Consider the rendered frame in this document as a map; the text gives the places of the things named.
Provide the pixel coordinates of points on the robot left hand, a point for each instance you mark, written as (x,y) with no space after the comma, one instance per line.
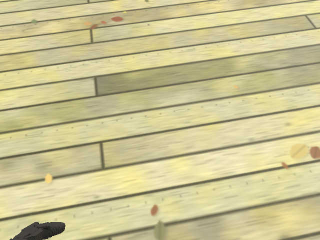
(41,231)

